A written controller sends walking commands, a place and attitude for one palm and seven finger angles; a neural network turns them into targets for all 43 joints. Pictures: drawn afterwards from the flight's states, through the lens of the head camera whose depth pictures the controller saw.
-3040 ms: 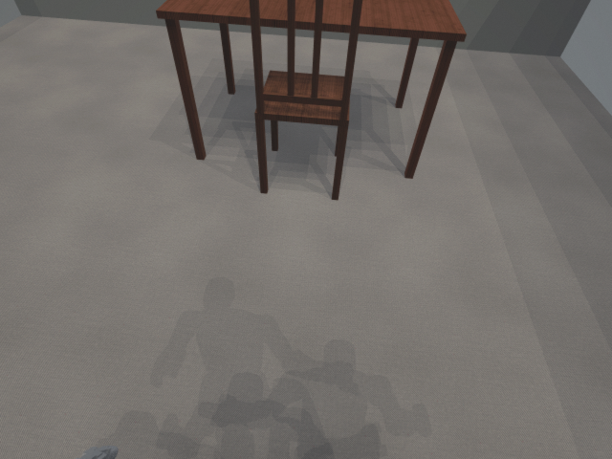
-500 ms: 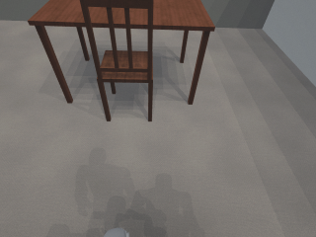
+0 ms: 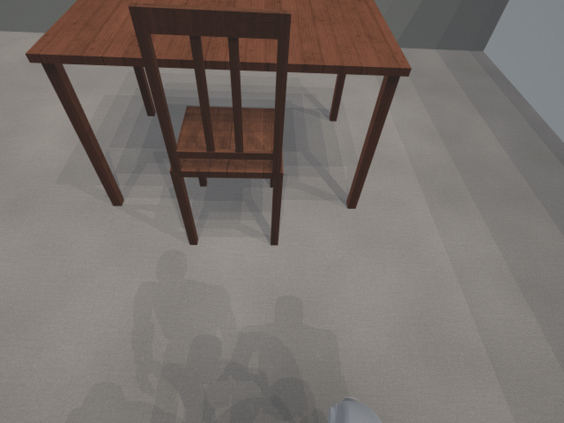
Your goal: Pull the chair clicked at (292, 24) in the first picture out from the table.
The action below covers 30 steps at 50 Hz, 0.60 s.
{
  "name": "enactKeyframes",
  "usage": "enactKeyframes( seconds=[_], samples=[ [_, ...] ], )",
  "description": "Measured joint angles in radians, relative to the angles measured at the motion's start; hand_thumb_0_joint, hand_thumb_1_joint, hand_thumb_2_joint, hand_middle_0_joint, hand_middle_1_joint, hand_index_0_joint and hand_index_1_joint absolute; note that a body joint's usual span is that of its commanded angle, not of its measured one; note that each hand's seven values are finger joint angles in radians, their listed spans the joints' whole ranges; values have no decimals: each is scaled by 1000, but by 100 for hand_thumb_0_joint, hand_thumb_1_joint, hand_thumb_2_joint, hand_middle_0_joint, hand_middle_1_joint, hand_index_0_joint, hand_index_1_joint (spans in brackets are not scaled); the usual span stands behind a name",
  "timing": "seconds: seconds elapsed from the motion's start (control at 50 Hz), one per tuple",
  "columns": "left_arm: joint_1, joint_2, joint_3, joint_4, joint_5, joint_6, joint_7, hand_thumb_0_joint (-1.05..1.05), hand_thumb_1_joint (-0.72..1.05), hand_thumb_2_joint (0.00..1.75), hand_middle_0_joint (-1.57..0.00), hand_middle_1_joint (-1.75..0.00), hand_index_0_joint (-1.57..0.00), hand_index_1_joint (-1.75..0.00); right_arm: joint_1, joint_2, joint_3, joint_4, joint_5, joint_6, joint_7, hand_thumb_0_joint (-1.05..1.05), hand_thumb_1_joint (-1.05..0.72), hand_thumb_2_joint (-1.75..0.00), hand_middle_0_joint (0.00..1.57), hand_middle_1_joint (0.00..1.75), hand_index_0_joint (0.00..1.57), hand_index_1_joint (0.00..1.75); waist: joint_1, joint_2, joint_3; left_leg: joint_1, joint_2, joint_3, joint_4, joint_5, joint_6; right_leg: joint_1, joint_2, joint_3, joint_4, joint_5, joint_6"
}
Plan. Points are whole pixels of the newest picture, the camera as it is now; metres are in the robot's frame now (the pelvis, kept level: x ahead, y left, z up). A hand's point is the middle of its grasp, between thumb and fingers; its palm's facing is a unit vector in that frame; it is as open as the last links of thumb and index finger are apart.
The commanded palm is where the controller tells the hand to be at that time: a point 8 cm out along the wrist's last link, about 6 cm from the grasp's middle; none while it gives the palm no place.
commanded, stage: walk to a spot facing it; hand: left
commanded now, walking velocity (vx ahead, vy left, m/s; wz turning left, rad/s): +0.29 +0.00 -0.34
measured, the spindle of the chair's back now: (204, 100) +0.91 +0.28 -0.07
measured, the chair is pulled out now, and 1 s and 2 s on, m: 0.00 0.00 0.00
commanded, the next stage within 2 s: turn to face it in 0.06 s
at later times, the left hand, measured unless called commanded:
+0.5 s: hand (219, 350) +0.27 +0.13 -0.18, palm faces +0.04 -0.98 -0.18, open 7.2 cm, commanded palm none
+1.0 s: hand (220, 386) +0.21 +0.11 -0.17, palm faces +0.21 -0.96 -0.20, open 7.4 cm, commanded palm none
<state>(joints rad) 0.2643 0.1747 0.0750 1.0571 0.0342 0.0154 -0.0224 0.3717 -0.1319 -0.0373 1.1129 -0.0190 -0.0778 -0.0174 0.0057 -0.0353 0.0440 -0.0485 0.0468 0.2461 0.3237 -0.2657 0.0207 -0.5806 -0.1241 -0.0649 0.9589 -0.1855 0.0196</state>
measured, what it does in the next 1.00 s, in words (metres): walks ahead: right foot, then left foot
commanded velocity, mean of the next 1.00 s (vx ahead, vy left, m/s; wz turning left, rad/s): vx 0.17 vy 0.02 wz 0.12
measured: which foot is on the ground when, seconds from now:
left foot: down 0.00-0.18, up 0.20-0.52, down 0.54-0.86, up 0.88-1.00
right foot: up 0.00-0.16, down 0.18-0.58, up 0.60-0.82, down 0.84-1.00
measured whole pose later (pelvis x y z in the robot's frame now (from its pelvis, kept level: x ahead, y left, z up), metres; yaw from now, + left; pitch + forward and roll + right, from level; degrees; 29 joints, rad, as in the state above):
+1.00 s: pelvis +0.27 -0.05 -0.01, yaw +7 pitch -1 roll +0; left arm 0.41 0.13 0.04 1.09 0.03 -0.05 0.01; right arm 0.26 -0.19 -0.05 1.10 -0.02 0.02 0.02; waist 0.03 0.02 0.01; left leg -0.44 0.05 0.06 0.96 -0.34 0.02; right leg -0.09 -0.05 -0.14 0.43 -0.32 0.00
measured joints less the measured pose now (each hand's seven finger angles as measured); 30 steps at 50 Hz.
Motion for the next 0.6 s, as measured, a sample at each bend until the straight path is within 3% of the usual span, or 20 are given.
enactKeyframes(
  seconds=[0.12,0.16,0.18,0.24,0.3,0.4,0.52,0.56,0.6],
  samples=[
    [-75,11,-3,-10,-4,-4,-4,1,92,89,-19,-29,-20,-29,64,8,-1,45,-9,15,4,0,-91,-90,20,30,20,30,-44,24,37,95,34,46,35,-106,-58,73,31,-52,-272,-5,-36],
    [-91,16,-6,-24,-3,-25,-6,0,92,89,-19,-29,-20,-29,88,8,-1,61,-6,23,6,0,-91,-90,20,30,20,30,-49,37,44,96,66,51,134,-180,-78,141,60,-76,-352,6,-57],
    [-98,22,-6,-31,-1,-44,-4,0,92,89,-19,-29,-20,-29,97,13,0,69,-1,29,9,0,-91,-90,20,30,20,30,-46,32,43,59,84,45,252,-216,-72,159,62,-78,-365,56,-75],
    [-121,11,-11,-39,-15,-72,12,0,91,89,-19,-29,-20,-29,55,5,0,78,13,58,8,0,-91,-90,20,30,20,30,-45,51,59,-147,85,-108,729,-258,-42,172,81,-91,-284,-39,-94],
    [-119,-12,-24,-32,-17,-69,29,0,91,89,-19,-29,-20,-29,-10,-9,-5,50,8,69,2,1,-91,-90,20,30,20,30,-51,64,43,-314,76,-168,893,-167,-35,240,99,-103,-361,-46,-77],
    [-115,-14,-26,-24,-16,-60,51,-1,95,89,-20,-30,-20,-30,-96,-10,0,-16,4,68,-2,0,-91,-90,20,30,20,29,-57,63,-2,-418,76,-171,673,-83,-52,325,110,-130,-480,-28,-83],
    [-96,-17,-33,-21,-19,-39,49,-1,94,89,-20,-30,-20,-30,-130,-35,6,-26,2,74,-2,2,-94,-90,20,30,20,30,-23,55,-18,-311,55,-149,328,19,-55,391,110,-162,-463,-89,-55],
    [-84,-11,-29,-16,-24,-24,50,-1,94,89,-20,-30,-20,-30,-132,-33,9,-26,0,72,2,1,-94,-90,20,30,20,30,-19,40,-21,-279,40,-151,288,22,-10,392,96,-172,-418,-130,-40],
    [-68,3,-26,-11,-26,-9,52,-1,94,89,-20,-30,-20,-30,-136,-22,17,-29,-5,73,-1,1,-94,-90,20,30,20,30,-6,7,-22,-268,17,-143,284,2,9,391,78,-151,-394,-166,-17]
  ],
)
